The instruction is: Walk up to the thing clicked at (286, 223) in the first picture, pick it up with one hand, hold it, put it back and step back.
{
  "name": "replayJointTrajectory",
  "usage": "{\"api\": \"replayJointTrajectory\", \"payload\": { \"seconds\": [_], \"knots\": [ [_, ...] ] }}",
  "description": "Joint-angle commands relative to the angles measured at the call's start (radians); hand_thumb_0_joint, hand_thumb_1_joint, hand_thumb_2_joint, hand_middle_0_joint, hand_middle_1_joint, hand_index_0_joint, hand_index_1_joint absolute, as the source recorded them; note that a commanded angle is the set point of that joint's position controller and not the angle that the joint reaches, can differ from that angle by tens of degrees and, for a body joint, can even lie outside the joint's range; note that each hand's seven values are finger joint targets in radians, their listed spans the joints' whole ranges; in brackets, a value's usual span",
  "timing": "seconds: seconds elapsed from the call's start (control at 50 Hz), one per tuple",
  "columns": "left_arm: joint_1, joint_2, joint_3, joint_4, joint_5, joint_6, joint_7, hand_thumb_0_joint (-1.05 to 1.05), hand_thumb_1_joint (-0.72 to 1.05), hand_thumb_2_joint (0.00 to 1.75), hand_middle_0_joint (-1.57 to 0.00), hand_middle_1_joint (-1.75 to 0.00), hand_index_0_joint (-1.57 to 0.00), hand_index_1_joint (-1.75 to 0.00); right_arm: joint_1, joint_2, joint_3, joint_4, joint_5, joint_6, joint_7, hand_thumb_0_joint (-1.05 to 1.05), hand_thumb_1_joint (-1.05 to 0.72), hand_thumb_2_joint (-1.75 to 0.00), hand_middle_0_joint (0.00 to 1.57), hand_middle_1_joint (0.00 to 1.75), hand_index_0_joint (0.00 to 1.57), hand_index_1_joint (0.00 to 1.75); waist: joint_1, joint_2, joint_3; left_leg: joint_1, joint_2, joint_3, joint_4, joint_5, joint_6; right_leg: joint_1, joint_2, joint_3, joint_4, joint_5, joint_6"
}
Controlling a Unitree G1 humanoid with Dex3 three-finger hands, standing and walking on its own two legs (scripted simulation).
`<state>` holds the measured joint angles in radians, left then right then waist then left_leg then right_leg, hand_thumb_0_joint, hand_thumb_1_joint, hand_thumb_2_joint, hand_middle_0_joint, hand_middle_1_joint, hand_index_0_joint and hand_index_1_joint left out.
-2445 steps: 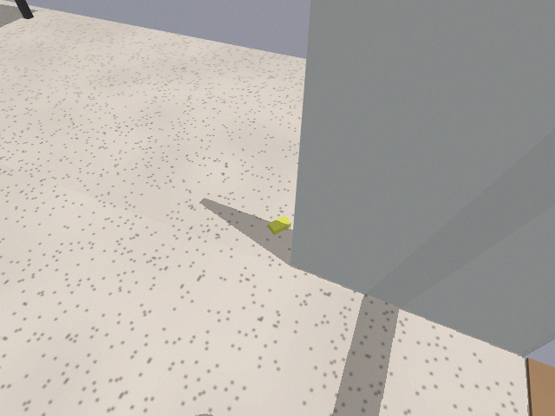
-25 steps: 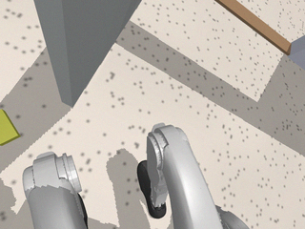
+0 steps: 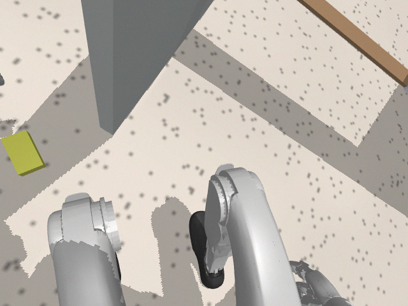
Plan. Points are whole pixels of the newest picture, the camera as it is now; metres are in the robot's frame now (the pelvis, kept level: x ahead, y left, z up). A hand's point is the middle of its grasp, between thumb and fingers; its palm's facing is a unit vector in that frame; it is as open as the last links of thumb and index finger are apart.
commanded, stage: withdraw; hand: left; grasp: from above
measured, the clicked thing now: (24, 153) +0.45 +0.30 -0.31
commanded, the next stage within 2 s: home in 0.02 s
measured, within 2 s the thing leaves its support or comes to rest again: neither
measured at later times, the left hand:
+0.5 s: hand out of the picture +0.43 +0.32 -0.07, palm faces -0.32 -0.33 -0.89, open 11.7 cm
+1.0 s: hand out of the picture +0.27 +0.24 +0.15, palm faces +0.02 -0.91 -0.42, open 7.4 cm
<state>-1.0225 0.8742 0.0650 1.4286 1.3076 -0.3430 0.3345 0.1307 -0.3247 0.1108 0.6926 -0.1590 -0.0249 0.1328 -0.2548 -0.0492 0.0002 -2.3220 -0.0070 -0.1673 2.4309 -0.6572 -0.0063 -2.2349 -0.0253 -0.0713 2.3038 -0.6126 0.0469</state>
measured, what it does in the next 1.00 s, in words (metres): rises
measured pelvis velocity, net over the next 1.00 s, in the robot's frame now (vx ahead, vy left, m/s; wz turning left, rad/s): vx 0.03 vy -0.01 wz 0.11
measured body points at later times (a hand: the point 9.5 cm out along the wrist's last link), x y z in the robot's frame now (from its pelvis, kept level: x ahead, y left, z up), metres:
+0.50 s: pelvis +0.02 +0.00 +0.06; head +0.23 +0.05 +0.45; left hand +0.44 +0.33 -0.02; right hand +0.09 -0.27 -0.06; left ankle +0.08 +0.12 -0.29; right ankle +0.12 -0.14 -0.29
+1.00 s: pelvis +0.03 -0.01 +0.24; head +0.15 +0.03 +0.68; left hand +0.27 +0.28 +0.18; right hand +0.26 -0.21 +0.16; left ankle +0.08 +0.12 -0.29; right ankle +0.12 -0.14 -0.29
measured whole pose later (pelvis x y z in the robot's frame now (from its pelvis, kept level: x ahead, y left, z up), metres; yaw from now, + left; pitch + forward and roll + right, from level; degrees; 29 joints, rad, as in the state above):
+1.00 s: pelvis +0.03 -0.01 +0.24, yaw +7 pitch +26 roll -4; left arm 0.04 0.34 0.05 0.22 0.12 0.28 0.05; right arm 0.09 -0.22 0.03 0.53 0.03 -0.08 -0.04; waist -0.06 0.03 -0.20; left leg -1.49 0.03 -0.08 1.65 -0.61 -0.02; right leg -1.45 -0.04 -0.05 1.58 -0.58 0.03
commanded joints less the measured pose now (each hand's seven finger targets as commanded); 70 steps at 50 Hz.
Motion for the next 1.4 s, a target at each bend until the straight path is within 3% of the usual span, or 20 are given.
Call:
{"api": "replayJointTrajectory", "payload": {
  "seconds": [0.0, 0.06, 0.1, 0.14, 0.22, 0.3, 0.36, 0.38, 0.48, 0.52, 0.56, 0.6, 0.64, 0.72, 0.76, 0.88, 0.98, 1.12, 1.22, 1.38],
  "knots": [
    [-0.312, 0.246, 0.085, -0.104, 0.016, 0.059, 0.127, 0.0, -0.48, 0.99, -0.09, -1.0, -0.09, -0.99, 0.204, -0.259, -0.094, -0.005, -0.001, -0.008, -0.007, 0.0, -0.89, -0.9, 0.2, 0.3, 0.2, 0.3, -0.004, 0.515, -0.706, 0.631, -0.007, 0.095, -0.327, 0.143, 0.002, 0.201, 0.038, -0.123, -0.172, 0.142, -0.081],
    [-0.272, 0.276, 0.12, -0.091, 0.012, 0.117, 0.144, 0.0, -0.45, 0.96, -0.12, -0.96, -0.12, -0.95, 0.217, -0.258, -0.1, -0.002, 0.002, -0.011, 0.001, 0.0, -0.89, -0.89, 0.2, 0.3, 0.2, 0.3, 0.009, 0.492, -0.751, 0.623, -0.009, 0.099, -0.319, 0.183, 0.01, 0.222, 0.034, -0.117, -0.162, 0.178, -0.076],
    [-0.294, 0.267, 0.106, -0.098, 0.004, 0.15, 0.135, 0.0, -0.43, 0.94, -0.12, -0.96, -0.13, -0.95, 0.233, -0.251, -0.102, -0.005, 0.006, -0.018, 0.008, 0.0, -0.89, -0.89, 0.2, 0.3, 0.2, 0.3, -0.011, 0.473, -0.758, 0.62, -0.008, 0.108, -0.302, 0.199, 0.019, 0.241, 0.037, -0.108, -0.169, 0.197, -0.078],
    [-0.281, 0.292, 0.134, -0.122, -0.028, 0.166, 0.127, 0.0, -0.36, 0.83, -0.23, -0.8, -0.21, -0.79, 0.245, -0.255, -0.104, -0.007, 0.011, -0.025, 0.011, 0.0, -0.88, -0.89, 0.2, 0.3, 0.2, 0.3, -0.009, 0.412, -0.768, 0.571, -0.012, 0.116, -0.289, 0.187, 0.032, 0.287, 0.034, -0.096, -0.19, 0.195, -0.076],
    [-0.212, 0.289, 0.156, -0.186, -0.117, 0.177, 0.069, 0.0, -0.23, 0.7, -0.19, -0.49, -0.18, -0.51, 0.274, -0.241, -0.113, -0.003, 0.019, -0.05, 0.021, 0.0, -0.89, -0.9, 0.2, 0.3, 0.2, 0.3, 0.022, 0.385, -0.806, 0.552, -0.011, 0.132, -0.302, 0.18, 0.037, 0.38, 0.037, -0.078, -0.224, 0.184, -0.076],
    [-0.079, 0.21, 0.166, -0.371, -0.238, 0.183, -0.018, 0.0, 0.04, 0.71, -0.19, -0.42, -0.18, -0.43, 0.293, -0.239, -0.164, -0.018, 0.04, -0.055, 0.029, 0.0, -0.89, -0.9, 0.2, 0.3, 0.2, 0.3, 0.078, 0.412, -0.902, 0.633, -0.011, 0.14, -0.356, 0.209, 0.025, 0.445, 0.028, -0.065, -0.269, 0.196, -0.084],
    [0.032, 0.124, 0.142, -0.577, -0.351, 0.204, -0.087, 0.0, 0.26, 0.76, -0.19, -0.39, -0.18, -0.39, 0.287, -0.224, -0.197, -0.043, 0.077, -0.036, 0.028, 0.0, -0.89, -0.9, 0.2, 0.3, 0.2, 0.3, 0.121, 0.429, -1.0, 0.697, -0.008, 0.142, -0.433, 0.211, 0.022, 0.506, 0.031, -0.052, -0.312, 0.208, -0.085],
    [0.123, 0.093, 0.144, -0.592, -0.393, 0.225, -0.107, 0.0, 0.34, 0.75, -0.18, -0.35, -0.18, -0.36, 0.288, -0.219, -0.201, -0.047, 0.088, -0.029, 0.026, 0.0, -0.9, -0.9, 0.2, 0.3, 0.2, 0.3, 0.127, 0.385, -0.964, 0.718, -0.005, 0.132, -0.461, 0.221, 0.022, 0.521, 0.03, -0.05, -0.339, 0.223, -0.078],
    [0.294, -0.043, 0.126, -0.802, -0.604, 0.299, -0.21, 0.0, 0.7, 0.8, -0.18, -0.28, -0.18, -0.28, 0.221, -0.194, -0.209, -0.089, 0.127, -0.003, -0.008, 0.0, -0.9, -0.9, 0.2, 0.3, 0.2, 0.3, 0.121, 0.239, -0.763, 0.671, -0.001, 0.092, -0.568, 0.141, 0.035, 0.533, 0.033, -0.038, -0.449, 0.173, -0.078],
    [0.365, -0.102, 0.087, -0.872, -0.67, 0.322, -0.256, 0.0, 0.85, 0.89, -0.2, -0.3, -0.2, -0.3, 0.192, -0.177, -0.21, -0.109, 0.137, -0.002, -0.024, 0.0, -0.9, -0.9, 0.2, 0.3, 0.2, 0.3, 0.122, 0.181, -0.744, 0.683, 0.003, 0.097, -0.595, 0.124, 0.043, 0.582, 0.034, -0.024, -0.505, 0.161, -0.077],
    [0.417, -0.124, 0.089, -0.978, -0.732, 0.343, -0.287, 0.0, 0.9, 0.9, -0.2, -0.3, -0.2, -0.3, 0.157, -0.166, -0.213, -0.136, 0.143, -0.004, -0.036, 0.0, -0.9, -0.9, 0.2, 0.3, 0.2, 0.3, 0.146, 0.195, -0.751, 0.722, 0.006, 0.097, -0.642, 0.102, 0.041, 0.625, 0.03, -0.013, -0.541, 0.135, -0.078],
    [0.456, -0.142, 0.091, -1.087, -0.797, 0.361, -0.302, 0.0, 0.9, 0.9, -0.2, -0.3, -0.2, -0.3, 0.12, -0.154, -0.217, -0.161, 0.154, -0.012, -0.052, 0.0, -0.9, -0.9, 0.2, 0.3, 0.2, 0.3, 0.171, 0.214, -0.787, 0.804, 0.015, 0.09, -0.701, 0.069, 0.038, 0.668, 0.028, -0.006, -0.58, 0.115, -0.075],
    [0.532, -0.204, 0.07, -1.116, -0.85, 0.38, -0.306, 0.0, 0.9, 0.9, -0.2, -0.3, -0.2, -0.3, 0.083, -0.139, -0.211, -0.178, 0.162, -0.021, -0.071, 0.0, -0.9, -0.9, 0.2, 0.3, 0.2, 0.3, 0.164, 0.212, -0.721, 0.835, 0.022, 0.079, -0.76, 0.025, 0.034, 0.675, 0.027, -0.004, -0.617, 0.086, -0.072],
    [0.621, -0.229, 0.09, -1.237, -0.936, 0.42, -0.29, 0.0, 0.9, 0.9, -0.2, -0.3, -0.2, -0.3, 0.039, -0.118, -0.2, -0.217, 0.178, -0.043, -0.109, 0.0, -0.9, -0.9, 0.2, 0.3, 0.2, 0.3, 0.176, 0.22, -0.674, 0.923, 0.023, 0.065, -0.875, -0.046, 0.031, 0.744, 0.027, 0.005, -0.711, 0.025, -0.073],
    [0.696, -0.284, 0.074, -1.261, -0.99, 0.453, -0.286, 0.0, 0.9, 0.9, -0.2, -0.3, -0.2, -0.3, 0.015, -0.113, -0.196, -0.221, 0.182, -0.053, -0.125, 0.0, -0.9, -0.9, 0.2, 0.3, 0.2, 0.3, 0.171, 0.211, -0.649, 0.979, 0.021, 0.061, -0.931, -0.045, 0.027, 0.781, 0.022, 0.013, -0.764, 0.022, -0.07],
    [0.854, -0.341, 0.067, -1.402, -1.154, 0.547, -0.268, 0.0, 0.9, 0.9, -0.2, -0.3, -0.2, -0.3, -0.011, -0.081, -0.172, -0.265, 0.196, -0.086, -0.174, 0.0, -0.9, -0.9, 0.2, 0.3, 0.2, 0.3, 0.169, 0.188, -0.631, 1.134, 0.018, 0.078, -1.046, -0.008, 0.028, 0.958, 0.022, 0.037, -0.921, 0.032, -0.066],
    [0.989, -0.405, 0.057, -1.45, -1.238, 0.62, -0.25, 0.0, 0.9, 0.9, -0.2, -0.3, -0.2, -0.3, 0.015, -0.048, -0.15, -0.261, 0.201, -0.11, -0.212, 0.0, -0.9, -0.9, 0.2, 0.3, 0.2, 0.3, 0.156, 0.154, -0.563, 1.25, 0.016, 0.088, -1.143, 0.103, 0.027, 1.124, 0.024, 0.05, -1.058, 0.121, -0.063],
    [1.185, -0.481, 0.087, -1.507, -1.339, 0.696, -0.243, 0.0, 0.9, 0.9, -0.2, -0.3, -0.2, -0.3, 0.06, -0.026, -0.125, -0.269, 0.203, -0.152, -0.273, 0.0, -0.9, -0.9, 0.2, 0.3, 0.2, 0.3, 0.18, 0.133, -0.47, 1.427, 0.019, 0.076, -1.316, 0.222, 0.017, 1.33, 0.03, 0.038, -1.221, 0.217, -0.058],
    [1.302, -0.529, 0.071, -1.579, -1.373, 0.725, -0.254, 0.0, 0.9, 0.9, -0.2, -0.3, -0.2, -0.3, 0.102, -0.018, -0.12, -0.282, 0.196, -0.183, -0.304, 0.0, -0.9, -0.9, 0.2, 0.3, 0.2, 0.3, 0.19, 0.15, -0.387, 1.552, 0.022, 0.083, -1.438, 0.271, 0.01, 1.442, 0.034, 0.025, -1.331, 0.261, -0.055],
    [1.483, -0.56, 0.034, -1.736, -1.372, 0.758, -0.271, 0.0, 0.9, 0.9, -0.2, -0.3, -0.2, -0.3, 0.123, 0.0, -0.122, -0.32, 0.183, -0.225, -0.328, 0.0, -0.9, -0.9, 0.2, 0.3, 0.2, 0.3, 0.206, 0.132, -0.293, 1.668, 0.009, 0.117, -1.553, 0.353, 0.012, 1.591, 0.05, 0.004, -1.477, 0.318, -0.051]
  ]
}}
